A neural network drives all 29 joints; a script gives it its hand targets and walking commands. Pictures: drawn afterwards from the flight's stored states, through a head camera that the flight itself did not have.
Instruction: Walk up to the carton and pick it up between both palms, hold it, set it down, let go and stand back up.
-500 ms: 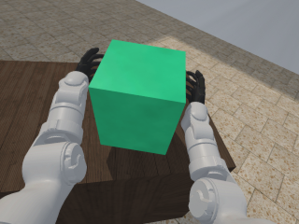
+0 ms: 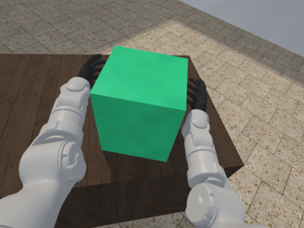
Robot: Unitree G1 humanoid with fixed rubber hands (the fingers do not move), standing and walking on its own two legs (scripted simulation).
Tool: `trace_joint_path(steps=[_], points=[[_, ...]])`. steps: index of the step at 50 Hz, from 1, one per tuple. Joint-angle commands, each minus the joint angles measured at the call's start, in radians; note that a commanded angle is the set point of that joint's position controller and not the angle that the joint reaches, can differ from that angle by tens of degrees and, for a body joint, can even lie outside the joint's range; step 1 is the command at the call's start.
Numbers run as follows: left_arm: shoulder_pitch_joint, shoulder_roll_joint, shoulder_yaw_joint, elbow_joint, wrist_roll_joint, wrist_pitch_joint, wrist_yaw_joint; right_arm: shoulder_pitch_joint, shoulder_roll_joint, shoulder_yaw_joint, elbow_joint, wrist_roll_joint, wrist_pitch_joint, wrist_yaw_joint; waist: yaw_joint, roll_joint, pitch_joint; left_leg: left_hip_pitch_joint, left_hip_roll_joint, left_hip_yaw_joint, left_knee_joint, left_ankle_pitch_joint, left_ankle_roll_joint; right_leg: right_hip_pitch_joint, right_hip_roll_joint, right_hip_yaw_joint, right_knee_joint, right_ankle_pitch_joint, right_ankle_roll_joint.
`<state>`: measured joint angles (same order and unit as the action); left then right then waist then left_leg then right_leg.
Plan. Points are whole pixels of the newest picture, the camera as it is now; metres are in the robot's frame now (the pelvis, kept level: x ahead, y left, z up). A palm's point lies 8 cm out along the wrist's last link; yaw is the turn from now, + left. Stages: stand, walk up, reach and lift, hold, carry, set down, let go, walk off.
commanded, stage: set down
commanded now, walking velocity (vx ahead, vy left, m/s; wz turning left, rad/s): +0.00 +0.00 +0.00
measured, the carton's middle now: (142, 107) +0.45 -0.04 +0.05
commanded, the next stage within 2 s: none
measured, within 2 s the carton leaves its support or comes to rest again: neither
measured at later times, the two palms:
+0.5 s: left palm (85, 84) +0.47 +0.11 +0.12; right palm (196, 113) +0.37 -0.17 +0.10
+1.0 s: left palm (85, 85) +0.47 +0.11 +0.12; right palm (196, 113) +0.37 -0.17 +0.10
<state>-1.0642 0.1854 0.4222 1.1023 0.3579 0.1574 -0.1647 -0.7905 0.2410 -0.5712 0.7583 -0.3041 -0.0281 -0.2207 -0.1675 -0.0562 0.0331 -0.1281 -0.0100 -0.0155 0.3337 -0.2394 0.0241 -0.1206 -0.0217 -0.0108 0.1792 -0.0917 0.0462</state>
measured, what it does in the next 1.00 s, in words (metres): stands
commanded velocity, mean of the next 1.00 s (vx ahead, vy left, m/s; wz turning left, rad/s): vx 0.00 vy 0.00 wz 0.00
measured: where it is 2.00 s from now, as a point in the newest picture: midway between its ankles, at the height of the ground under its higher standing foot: outside the picture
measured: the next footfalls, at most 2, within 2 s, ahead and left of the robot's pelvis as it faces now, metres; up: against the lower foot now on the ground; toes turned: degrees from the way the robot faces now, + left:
none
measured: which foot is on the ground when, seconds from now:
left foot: down 0.00-1.00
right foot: down 0.00-1.00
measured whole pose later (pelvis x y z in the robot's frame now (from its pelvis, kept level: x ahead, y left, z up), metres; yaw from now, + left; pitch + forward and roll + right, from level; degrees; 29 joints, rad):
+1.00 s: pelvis -0.01 +0.00 +0.00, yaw +0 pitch +2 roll -2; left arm -1.08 0.17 0.55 1.15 0.44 0.06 -0.20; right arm -0.79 0.29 -0.67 0.76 -0.42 -0.13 -0.21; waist -0.15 -0.05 0.05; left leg -0.15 -0.01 -0.01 0.34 -0.23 0.02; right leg -0.14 -0.02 -0.02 0.19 -0.09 0.04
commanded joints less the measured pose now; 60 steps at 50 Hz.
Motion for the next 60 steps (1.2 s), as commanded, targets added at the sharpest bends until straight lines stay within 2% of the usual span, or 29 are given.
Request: trace_joint_path(steps=[1, 3, 10, 14, 24, 28, 36, 40, 49, 60], points=[[-0.535, -0.531, -0.191, -0.062, -0.064, -0.077, -0.131, -0.627, 0.400, 0.331, -0.080, -0.013, -0.089, 0.112, -0.007, 0.161, -0.632, 0.092, -0.010, 0.112, 0.045, 0.585, -0.119, 0.317, 0.063, -0.106, 0.127, 0.490, -0.015], [-0.524, -0.531, -0.198, -0.061, -0.070, -0.083, -0.129, -0.620, 0.410, 0.347, -0.076, -0.012, -0.097, 0.110, -0.006, 0.151, -0.639, 0.071, -0.011, 0.110, 0.051, 0.603, -0.112, 0.340, 0.061, -0.099, 0.135, 0.530, -0.015], [-0.479, -0.524, -0.192, -0.047, -0.060, -0.075, -0.135, -0.583, 0.429, 0.368, -0.071, -0.011, -0.094, 0.095, -0.009, 0.126, -0.600, -0.028, -0.022, 0.108, 0.017, 0.501, -0.080, 0.417, 0.040, -0.078, 0.151, 0.594, -0.002], [-0.485, -0.522, -0.169, -0.032, -0.047, -0.080, -0.141, -0.583, 0.431, 0.353, -0.062, -0.022, -0.098, 0.097, -0.005, 0.124, -0.572, -0.051, -0.021, 0.109, 0.003, 0.462, -0.075, 0.419, 0.036, -0.078, 0.148, 0.566, 0.001], [-0.512, -0.512, -0.110, 0.053, -0.007, -0.112, -0.137, -0.581, 0.401, 0.246, 0.018, -0.080, -0.114, 0.115, 0.004, 0.141, -0.490, 0.007, -0.004, 0.110, -0.013, 0.374, -0.088, 0.279, 0.047, -0.106, 0.101, 0.326, -0.015], [-0.507, -0.508, -0.086, 0.075, 0.012, -0.121, -0.135, -0.578, 0.393, 0.212, 0.029, -0.101, -0.117, 0.124, 0.014, 0.154, -0.469, 0.020, 0.001, 0.111, -0.015, 0.360, -0.096, 0.245, 0.051, -0.115, 0.092, 0.276, -0.018], [-0.477, -0.496, -0.053, 0.080, 0.039, -0.132, -0.136, -0.537, 0.404, 0.188, 0.054, -0.130, -0.121, 0.129, 0.020, 0.156, -0.453, 0.015, -0.003, 0.116, -0.005, 0.398, -0.102, 0.249, 0.055, -0.115, 0.096, 0.302, -0.013], [-0.448, -0.486, -0.039, 0.084, 0.050, -0.127, -0.143, -0.508, 0.406, 0.186, 0.055, -0.139, -0.118, 0.125, 0.014, 0.137, -0.412, -0.007, -0.006, 0.117, -0.017, 0.366, -0.091, 0.264, 0.053, -0.111, 0.096, 0.313, -0.004], [-0.428, -0.456, 0.004, 0.065, 0.085, -0.126, -0.150, -0.457, 0.413, 0.177, 0.058, -0.164, -0.117, 0.120, 0.022, 0.118, -0.361, -0.063, -0.013, 0.127, -0.046, 0.266, -0.065, 0.286, 0.042, -0.106, 0.096, 0.289, 0.010], [-0.395, -0.436, 0.040, 0.064, 0.121, -0.124, -0.154, -0.401, 0.393, 0.136, 0.081, -0.194, -0.116, 0.119, 0.019, 0.112, -0.295, -0.058, -0.006, 0.128, -0.060, 0.209, -0.057, 0.232, 0.045, -0.119, 0.078, 0.206, 0.012]])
